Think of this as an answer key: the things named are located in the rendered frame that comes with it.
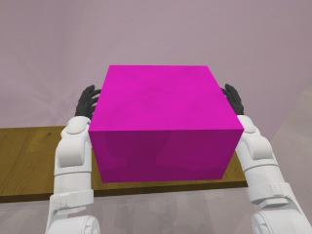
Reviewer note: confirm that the carton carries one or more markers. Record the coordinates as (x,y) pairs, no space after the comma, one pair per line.
(162,123)

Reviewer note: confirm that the robot left upper arm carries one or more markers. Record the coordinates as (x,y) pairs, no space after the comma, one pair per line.
(85,224)

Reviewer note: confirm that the table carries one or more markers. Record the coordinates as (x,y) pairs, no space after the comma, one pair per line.
(27,170)

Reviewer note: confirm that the robot right upper arm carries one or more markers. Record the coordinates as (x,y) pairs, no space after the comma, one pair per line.
(287,221)

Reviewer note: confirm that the robot left hand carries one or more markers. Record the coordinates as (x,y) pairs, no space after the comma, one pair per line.
(85,102)

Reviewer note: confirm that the left robot forearm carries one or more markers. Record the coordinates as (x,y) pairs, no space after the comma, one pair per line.
(73,166)

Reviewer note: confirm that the right robot forearm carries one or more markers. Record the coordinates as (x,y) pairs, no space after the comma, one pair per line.
(266,185)

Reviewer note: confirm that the robot right hand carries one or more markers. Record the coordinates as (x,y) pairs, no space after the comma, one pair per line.
(234,100)

